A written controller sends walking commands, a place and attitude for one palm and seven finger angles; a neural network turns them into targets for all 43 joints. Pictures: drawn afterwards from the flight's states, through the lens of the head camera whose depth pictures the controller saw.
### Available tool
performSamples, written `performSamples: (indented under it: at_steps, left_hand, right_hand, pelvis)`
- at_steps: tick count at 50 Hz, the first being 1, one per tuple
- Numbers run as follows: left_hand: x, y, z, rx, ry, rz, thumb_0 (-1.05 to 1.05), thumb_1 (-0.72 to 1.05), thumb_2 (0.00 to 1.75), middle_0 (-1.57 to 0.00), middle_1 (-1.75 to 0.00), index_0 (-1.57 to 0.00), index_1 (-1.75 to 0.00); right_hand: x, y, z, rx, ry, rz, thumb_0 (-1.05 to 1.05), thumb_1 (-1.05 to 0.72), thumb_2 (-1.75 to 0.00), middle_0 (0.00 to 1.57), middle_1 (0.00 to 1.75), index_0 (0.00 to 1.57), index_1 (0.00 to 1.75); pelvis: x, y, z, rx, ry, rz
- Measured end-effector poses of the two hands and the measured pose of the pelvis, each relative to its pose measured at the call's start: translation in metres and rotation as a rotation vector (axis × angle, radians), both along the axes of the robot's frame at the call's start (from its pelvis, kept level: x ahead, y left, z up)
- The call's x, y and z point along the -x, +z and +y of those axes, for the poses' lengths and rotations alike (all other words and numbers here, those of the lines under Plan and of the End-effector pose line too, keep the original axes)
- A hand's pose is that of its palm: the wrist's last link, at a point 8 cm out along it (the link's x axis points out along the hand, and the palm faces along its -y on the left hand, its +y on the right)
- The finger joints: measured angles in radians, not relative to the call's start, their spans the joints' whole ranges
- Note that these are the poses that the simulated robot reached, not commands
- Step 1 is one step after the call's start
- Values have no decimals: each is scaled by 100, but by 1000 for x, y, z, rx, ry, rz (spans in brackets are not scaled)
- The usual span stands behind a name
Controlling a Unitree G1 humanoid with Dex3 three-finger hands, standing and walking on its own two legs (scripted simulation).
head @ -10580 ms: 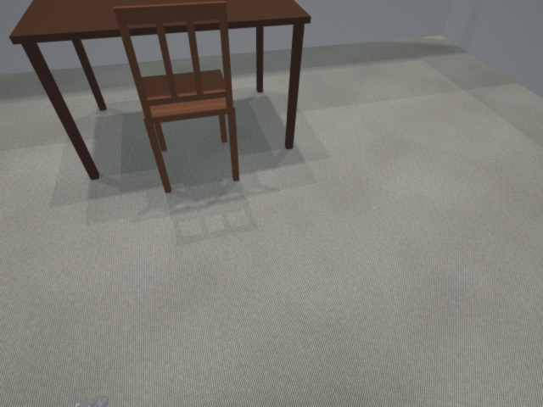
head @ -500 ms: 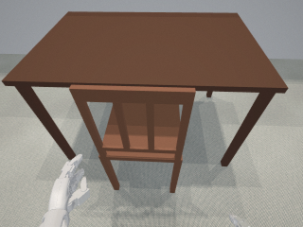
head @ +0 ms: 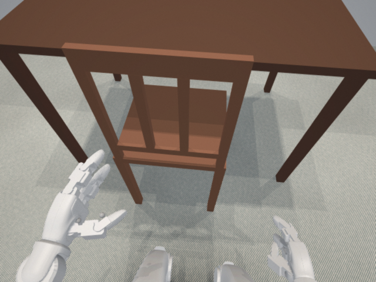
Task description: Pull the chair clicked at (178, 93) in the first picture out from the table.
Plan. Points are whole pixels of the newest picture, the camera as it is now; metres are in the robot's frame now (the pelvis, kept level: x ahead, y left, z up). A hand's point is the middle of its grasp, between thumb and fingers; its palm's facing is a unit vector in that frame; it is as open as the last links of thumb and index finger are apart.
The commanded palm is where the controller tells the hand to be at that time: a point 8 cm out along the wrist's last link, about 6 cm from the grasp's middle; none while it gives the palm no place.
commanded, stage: raise the hand toward the chair's back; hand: left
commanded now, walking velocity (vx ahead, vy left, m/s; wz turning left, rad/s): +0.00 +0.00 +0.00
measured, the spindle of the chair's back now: (144, 116) +0.51 +0.16 +0.01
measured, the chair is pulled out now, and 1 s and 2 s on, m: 0.00 0.00 0.00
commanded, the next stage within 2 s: aim the fingers beside a spindle in 1.40 s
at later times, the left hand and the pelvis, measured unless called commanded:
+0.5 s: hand (84, 201) +0.25 +0.22 +0.06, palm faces -0.02 -1.00 -0.04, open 15.8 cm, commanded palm +0.23 +0.28 +0.06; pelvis +0.02 +0.03 +0.02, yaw -1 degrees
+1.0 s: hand (71, 192) +0.26 +0.24 +0.07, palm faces -0.03 -1.00 -0.05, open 16.9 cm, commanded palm +0.24 +0.30 +0.07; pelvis +0.01 +0.04 +0.03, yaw -1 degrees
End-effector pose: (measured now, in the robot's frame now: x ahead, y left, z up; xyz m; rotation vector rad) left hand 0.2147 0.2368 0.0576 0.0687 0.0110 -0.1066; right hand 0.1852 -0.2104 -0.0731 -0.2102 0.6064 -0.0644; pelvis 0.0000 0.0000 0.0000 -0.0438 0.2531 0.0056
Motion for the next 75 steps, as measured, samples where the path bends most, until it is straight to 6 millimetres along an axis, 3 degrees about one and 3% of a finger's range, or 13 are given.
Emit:
performSamples:
  at_steps: [4, 8, 12, 17, 21, 26, 33, 44, 52, 75]
  left_hand:
    - [-22, -15, -3, 47, -11, 166, 1, 19, 59, -13, -19, -13, -18]
    - [-21, -1, 9, 53, 102, 147, 1, 10, 55, -13, -18, -13, -17]
    - [-15, 10, 25, 2, 158, 69, 1, 1, 51, -12, -16, -11, -15]
    - [-13, -6, 28, 6, 91, 86, 1, -11, 46, -10, -14, -10, -14]
    - [-13, -8, 28, 32, 55, 96, 0, -20, 42, -9, -13, -9, -12]
    - [-15, 11, 37, 24, 96, 24, 0, -32, 37, -8, -11, -8, -10]
    - [-18, 8, 47, 13, 86, 62, 0, -44, 32, -7, -9, -7, -8]
    - [-20, 20, 62, 1, 105, 11, -1, -49, 30, -6, -8, -6, -8]
    - [-29, 13, 60, 15, 69, 77, -1, -50, 30, -6, -8, -6, -8]
    - [-38, 16, 52, 7, 97, 48, -1, -50, 30, -6, -8, -6, -8]
  right_hand:
    - [18, -2, -2, -25, -85, 67, 1, -90, -90, 21, 30, 20, 30]
    - [28, 6, -11, -8, -139, 110, 2, -90, -90, 21, 30, 20, 30]
    - [24, 10, -19, 37, -132, 126, 1, -90, -90, 20, 30, 20, 30]
    - [8, 13, -23, 90, -105, 96, 1, -90, -90, 20, 30, 20, 30]
    - [-5, 22, -16, 100, -96, 50, 1, -90, -90, 20, 30, 20, 30]
    - [-14, 33, 3, 76, -71, 6, 1, -90, -90, 20, 30, 20, 30]
    - [-12, 35, 26, 42, -29, 5, 1, -90, -90, 20, 30, 20, 30]
    - [15, 33, 22, 71, -35, 70, 1, -90, -90, 20, 30, 20, 30]
    - [26, 37, 10, 89, -75, 87, 1, -90, -90, 20, 30, 20, 30]
    - [2, 34, 7, 62, -48, 66, 1, -90, -90, 20, 30, 20, 30]
  pelvis:
    - [-9, 9, 4, -13, -21, 15]
    - [-21, 19, 10, -22, -37, 16]
    - [-26, 20, 15, -19, -32, 21]
    - [-22, 14, 23, -7, -23, 32]
    - [-21, 14, 28, 1, -22, 25]
    - [-20, 18, 34, 9, -16, 6]
    - [-14, 21, 40, 14, -12, -6]
    - [-11, 25, 44, 22, -8, -22]
    - [-13, 29, 44, 20, -15, -22]
    - [-25, 28, 35, 9, -15, -6]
